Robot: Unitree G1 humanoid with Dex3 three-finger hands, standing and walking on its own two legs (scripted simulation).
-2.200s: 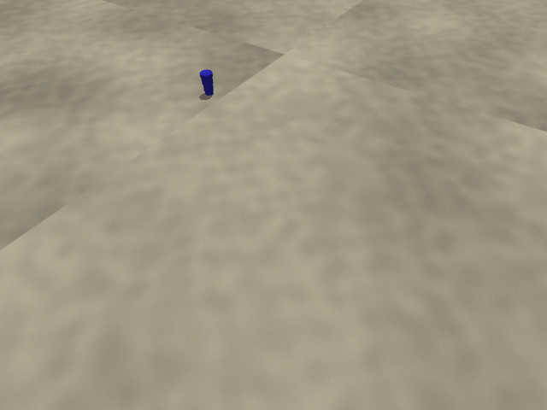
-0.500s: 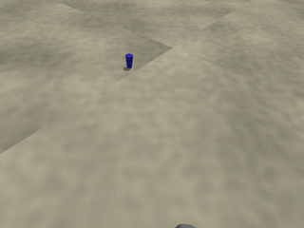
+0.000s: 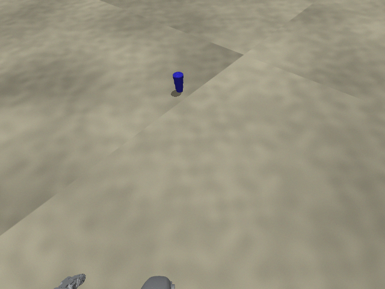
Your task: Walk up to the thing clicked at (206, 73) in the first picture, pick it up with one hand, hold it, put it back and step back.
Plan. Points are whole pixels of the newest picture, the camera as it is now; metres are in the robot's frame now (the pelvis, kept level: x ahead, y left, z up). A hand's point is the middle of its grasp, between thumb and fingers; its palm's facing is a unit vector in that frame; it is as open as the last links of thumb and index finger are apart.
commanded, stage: walk up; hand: left
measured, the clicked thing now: (178, 82) +1.69 +0.24 -0.70
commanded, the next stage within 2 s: none
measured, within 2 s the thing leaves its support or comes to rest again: neither
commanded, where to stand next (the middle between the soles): +1.37 -0.01 m, yaw +2 degrees
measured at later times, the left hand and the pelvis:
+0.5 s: hand (103, 190) +0.40 +0.31 -0.15, palm faces -0.08 -0.95 -0.31, open 7.4 cm; pelvis +0.31 +0.04 +0.00, yaw +0 degrees
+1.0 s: hand (141, 126) +0.63 +0.23 -0.12, palm faces -0.01 -0.92 -0.39, open 7.4 cm; pelvis +0.56 -0.03 +0.00, yaw -1 degrees
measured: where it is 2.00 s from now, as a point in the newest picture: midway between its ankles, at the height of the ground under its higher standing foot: (212, 156)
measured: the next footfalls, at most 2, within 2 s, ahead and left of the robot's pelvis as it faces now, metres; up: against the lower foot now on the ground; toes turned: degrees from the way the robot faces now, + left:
left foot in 0.22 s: +0.32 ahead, +0.15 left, +0.00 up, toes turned +7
right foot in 0.70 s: +0.60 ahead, -0.11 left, +0.00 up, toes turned -5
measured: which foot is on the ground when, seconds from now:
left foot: up 0.00-0.20, down 0.22-0.74, up 0.76-1.00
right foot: down 0.00-0.24, up 0.26-0.68, down 0.70-1.00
